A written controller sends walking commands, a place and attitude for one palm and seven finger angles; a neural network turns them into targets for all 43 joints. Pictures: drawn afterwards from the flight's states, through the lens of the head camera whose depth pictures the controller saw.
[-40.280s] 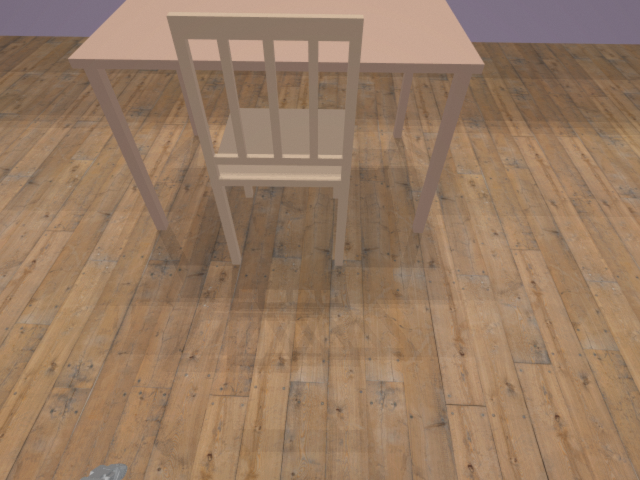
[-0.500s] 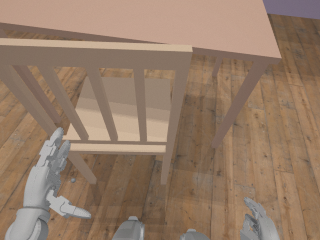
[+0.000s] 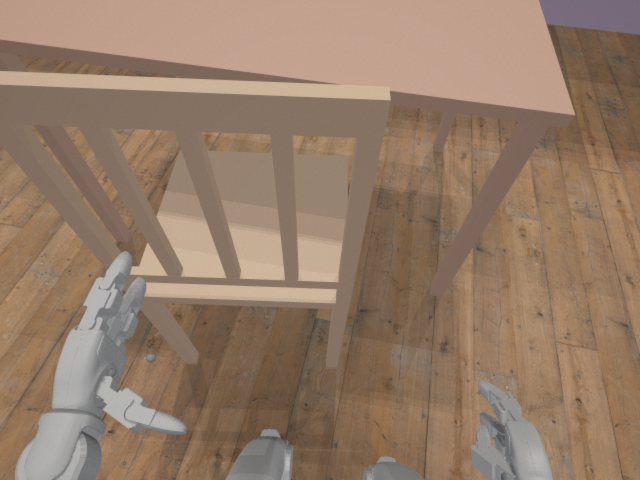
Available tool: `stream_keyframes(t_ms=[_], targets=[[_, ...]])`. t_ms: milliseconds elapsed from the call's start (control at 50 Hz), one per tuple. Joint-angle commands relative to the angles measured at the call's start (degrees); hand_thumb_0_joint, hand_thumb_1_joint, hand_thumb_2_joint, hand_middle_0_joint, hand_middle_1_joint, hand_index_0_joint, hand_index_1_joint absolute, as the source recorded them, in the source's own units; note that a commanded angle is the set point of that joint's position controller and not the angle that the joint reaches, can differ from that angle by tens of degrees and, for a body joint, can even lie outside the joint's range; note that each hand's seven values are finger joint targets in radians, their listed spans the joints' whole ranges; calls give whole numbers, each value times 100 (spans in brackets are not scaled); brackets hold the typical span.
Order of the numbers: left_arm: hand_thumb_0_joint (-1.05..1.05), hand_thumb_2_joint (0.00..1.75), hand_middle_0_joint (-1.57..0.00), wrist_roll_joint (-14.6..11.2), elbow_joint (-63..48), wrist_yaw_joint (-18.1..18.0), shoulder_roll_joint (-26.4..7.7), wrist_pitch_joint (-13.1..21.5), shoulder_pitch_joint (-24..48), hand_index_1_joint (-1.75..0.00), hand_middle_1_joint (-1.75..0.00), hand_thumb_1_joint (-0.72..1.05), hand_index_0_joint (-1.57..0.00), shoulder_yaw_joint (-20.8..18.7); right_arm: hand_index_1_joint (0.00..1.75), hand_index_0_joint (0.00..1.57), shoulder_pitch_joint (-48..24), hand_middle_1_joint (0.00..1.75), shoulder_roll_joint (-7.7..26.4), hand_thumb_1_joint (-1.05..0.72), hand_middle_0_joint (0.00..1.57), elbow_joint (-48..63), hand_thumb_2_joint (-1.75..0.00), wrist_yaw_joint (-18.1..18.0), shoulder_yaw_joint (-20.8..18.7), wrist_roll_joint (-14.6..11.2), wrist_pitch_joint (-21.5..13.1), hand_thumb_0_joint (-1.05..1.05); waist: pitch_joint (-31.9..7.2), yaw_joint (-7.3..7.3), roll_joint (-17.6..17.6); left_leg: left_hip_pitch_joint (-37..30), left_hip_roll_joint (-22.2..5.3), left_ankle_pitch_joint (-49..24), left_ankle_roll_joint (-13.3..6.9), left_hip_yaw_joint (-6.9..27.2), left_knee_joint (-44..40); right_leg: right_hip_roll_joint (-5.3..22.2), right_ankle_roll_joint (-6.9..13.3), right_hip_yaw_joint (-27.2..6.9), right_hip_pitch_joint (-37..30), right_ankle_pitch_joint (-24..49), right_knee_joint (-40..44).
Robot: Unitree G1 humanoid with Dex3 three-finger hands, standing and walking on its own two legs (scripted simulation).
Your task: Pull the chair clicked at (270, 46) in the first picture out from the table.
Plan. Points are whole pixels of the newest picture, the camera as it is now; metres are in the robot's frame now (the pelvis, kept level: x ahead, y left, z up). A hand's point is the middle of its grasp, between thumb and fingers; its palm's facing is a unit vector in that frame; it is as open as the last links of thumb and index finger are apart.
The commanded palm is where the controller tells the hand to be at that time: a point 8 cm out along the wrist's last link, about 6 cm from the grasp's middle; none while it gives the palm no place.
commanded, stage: aim the fingers beside a spindle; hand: left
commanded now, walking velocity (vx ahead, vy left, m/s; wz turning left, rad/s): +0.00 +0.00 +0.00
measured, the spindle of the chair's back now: (215, 217) +0.47 +0.19 +0.01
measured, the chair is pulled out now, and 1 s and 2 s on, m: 0.15 0.15 0.15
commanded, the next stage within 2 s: push the fingers through the gap in 1.92 s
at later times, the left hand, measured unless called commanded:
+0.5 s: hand (181, 336) +0.28 +0.19 +0.02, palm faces +0.01 -1.00 -0.03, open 17.0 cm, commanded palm +0.26 +0.24 +0.02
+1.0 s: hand (200, 321) +0.31 +0.17 +0.00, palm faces +0.00 -1.00 -0.01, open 17.0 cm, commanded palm +0.29 +0.22 +0.00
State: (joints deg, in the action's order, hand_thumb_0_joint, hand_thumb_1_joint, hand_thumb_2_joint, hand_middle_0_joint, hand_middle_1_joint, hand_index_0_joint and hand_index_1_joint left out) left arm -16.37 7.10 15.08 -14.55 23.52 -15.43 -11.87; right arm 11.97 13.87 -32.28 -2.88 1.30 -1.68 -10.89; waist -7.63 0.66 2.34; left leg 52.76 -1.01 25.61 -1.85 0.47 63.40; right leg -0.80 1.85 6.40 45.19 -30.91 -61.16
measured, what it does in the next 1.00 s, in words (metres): stands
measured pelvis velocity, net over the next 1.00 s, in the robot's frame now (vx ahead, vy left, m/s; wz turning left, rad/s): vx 0.00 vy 0.00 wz -0.02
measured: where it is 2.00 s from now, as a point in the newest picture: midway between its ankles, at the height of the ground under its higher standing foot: outside the picture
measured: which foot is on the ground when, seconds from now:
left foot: down 0.00-1.00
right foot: down 0.00-1.00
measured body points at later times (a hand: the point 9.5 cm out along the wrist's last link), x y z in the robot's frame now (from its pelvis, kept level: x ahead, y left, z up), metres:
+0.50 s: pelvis +0.00 +0.00 -0.01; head +0.08 +0.00 +0.43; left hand +0.27 +0.24 +0.02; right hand +0.16 -0.25 -0.10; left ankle +0.05 +0.10 -0.66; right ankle -0.01 -0.10 -0.66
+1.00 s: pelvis +0.00 +0.00 -0.03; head +0.10 +0.01 +0.41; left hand +0.30 +0.23 +0.00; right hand +0.16 -0.25 -0.12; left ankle +0.05 +0.10 -0.66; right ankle -0.01 -0.10 -0.66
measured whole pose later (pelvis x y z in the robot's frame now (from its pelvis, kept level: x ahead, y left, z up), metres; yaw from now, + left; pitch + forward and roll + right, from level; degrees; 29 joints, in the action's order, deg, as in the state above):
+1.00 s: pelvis +0.00 +0.00 -0.03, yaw -1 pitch +20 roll -3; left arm -13.1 16.9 10.4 -12.8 25.2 -1.1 -9.1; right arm 11.2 14.3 -33.2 -1.2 0.7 -0.7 -7.2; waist -8.4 1.8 1.9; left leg 62.5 -1.5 27.9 -2.1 -0.2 70.4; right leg -0.9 1.9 5.7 55.3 -33.4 -68.8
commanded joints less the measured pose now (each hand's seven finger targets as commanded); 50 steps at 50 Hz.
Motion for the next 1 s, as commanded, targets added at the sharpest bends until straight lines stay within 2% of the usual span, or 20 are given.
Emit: stream_keyframes(t_ms=[0,60,100,160,200,240,260,300,380,400,460,600,700,740,820,840,880,920,940,980], targets=[[0,30,-6,-56,-1111,9,-783,466,788,-8,-8,-50,-6,-318,30,20,-111,30,849,-90,20,748,-90,-94,-378,11,-350,0,-1332,121,113,-1413,-10,-981,13,305,-795,3,-45,-348,-101,1111,886],[0,30,-6,-38,-1152,-8,-744,459,617,-8,-8,-50,-6,-271,30,20,-109,30,829,-90,20,787,-90,-62,-388,17,-348,0,-1492,40,244,-1502,0,-1160,28,286,-797,15,-36,-340,-179,1282,829],[0,30,-6,-16,-975,-64,-901,408,647,-8,-8,-50,-6,-458,30,20,-98,30,837,-90,20,744,-90,-58,-398,21,-296,0,-1451,47,40,-1349,-7,-1175,22,275,-754,-3,-42,-349,-212,1338,807],[0,30,-6,-9,-920,-106,-811,419,899,-8,-8,-50,-6,-398,30,20,-127,30,832,-90,20,764,-90,-42,-384,32,-253,0,-1384,67,126,-1197,18,-1005,26,230,-707,19,-54,-394,-142,1215,793],[0,30,-6,9,-888,-147,-917,460,852,-8,-8,-50,-6,-512,30,20,-128,30,838,-90,20,758,-90,-39,-396,31,-241,0,-1441,13,167,-1199,6,-1063,23,225,-682,4,-30,-408,-159,1233,766],[0,30,-6,23,-888,-155,-747,489,1095,-8,-8,-50,-6,-292,30,20,-105,30,835,-90,20,750,-90,-26,-384,37,-246,0,-1465,125,109,-1214,2,-1082,16,229,-636,17,-52,-397,-82,1298,733],[0,30,-6,24,-840,-171,-822,513,1085,-8,-8,-50,-6,-399,30,20,-81,30,850,-90,20,729,-90,-29,-399,39,-243,0,-1500,73,159,-1206,-2,-1071,30,234,-629,13,-42,-398,-70,1265,707],[0,30,-6,55,-829,-156,-651,535,1182,-8,-8,-50,-6,-155,30,20,-83,30,857,-90,20,730,-90,-16,-391,47,-251,0,-1556,130,115,-1249,-18,-1095,17,273,-605,5,-40,-379,31,1247,663],[0,30,-6,60,-595,-178,-737,501,1290,-8,-8,-50,-6,-263,30,20,-57,30,879,-90,20,704,-90,-5,-398,46,-195,0,-1543,128,-54,-1033,4,-997,10,235,-534,16,-57,-432,-3,1239,650],[0,30,-6,93,-511,-192,-864,496,1279,-8,-8,-50,-6,-390,30,20,-56,30,884,-90,20,689,-90,-7,-415,42,-183,0,-1522,83,-36,-1006,-7,-1022,18,230,-524,5,-42,-444,-6,1254,631],[0,30,-6,87,-689,-243,-798,545,1266,-8,-8,-50,-6,-358,30,20,-75,30,855,-90,20,730,-90,20,-418,56,-163,0,-1742,27,181,-1152,-4,-1168,30,218,-510,24,-34,-426,-16,1377,558],[0,30,-6,157,-412,-308,-697,587,1488,-8,-8,-50,-6,-225,30,20,-67,30,868,-90,20,683,-90,52,-408,80,-73,0,-1630,131,-87,-878,-11,-1028,6,219,-354,4,-52,-461,172,1289,475],[0,30,-6,142,-319,-290,-770,619,1869,-8,-8,-50,-6,-288,30,20,-82,30,880,-90,20,654,-90,33,-407,85,-37,0,-1780,139,-19,-780,-2,-944,-2,201,-246,14,-46,-524,201,1197,441],[0,30,-6,166,-376,-276,-617,639,2096,-8,-8,-50,-6,-90,30,20,-83,30,858,-90,20,641,-90,41,-396,85,-29,0,-1869,175,145,-908,-4,-1008,2,226,-231,15,-37,-490,297,1234,383],[0,30,-6,206,-354,-326,-675,631,2082,-8,-8,-50,-6,-133,30,20,-46,30,880,-90,20,620,-90,54,-415,93,-1,0,-2019,129,240,-1074,-38,-1224,27,279,-220,10,-22,-432,403,1353,288],[0,30,-6,227,-290,-342,-533,602,2089,-8,-8,-50,-6,15,30,20,-52,30,872,-90,20,638,-90,66,-411,96,18,0,-1960,159,211,-1075,-37,-1168,33,289,-239,10,-26,-401,470,1281,282],[0,30,-6,246,-109,-407,-582,571,2165,-8,-8,-50,-6,-58,30,20,-43,30,890,-90,20,618,-90,69,-413,100,60,0,-1851,173,35,-932,-39,-1014,31,306,-223,-7,-28,-398,535,1157,281],[0,30,-6,290,-168,-477,-601,591,2148,-8,-8,-50,-6,-77,30,20,-48,30,888,-90,20,649,-90,87,-414,109,88,0,-1975,108,164,-952,-38,-1087,43,318,-226,5,-12,-390,517,1189,208],[0,30,-6,323,-253,-506,-442,601,2252,-8,-8,-50,-6,118,30,20,-66,30,870,-90,20,660,-90,100,-414,105,99,0,-2006,149,228,-1065,-45,-1145,46,326,-219,12,-10,-371,594,1216,188],[0,30,-6,367,-283,-600,-414,615,2343,-8,-8,-50,-6,164,30,20,-41,30,878,-90,20,647,-90,111,-436,123,125,0,-2064,168,185,-1144,-64,-1211,58,354,-185,13,-15,-352,693,1232,150]])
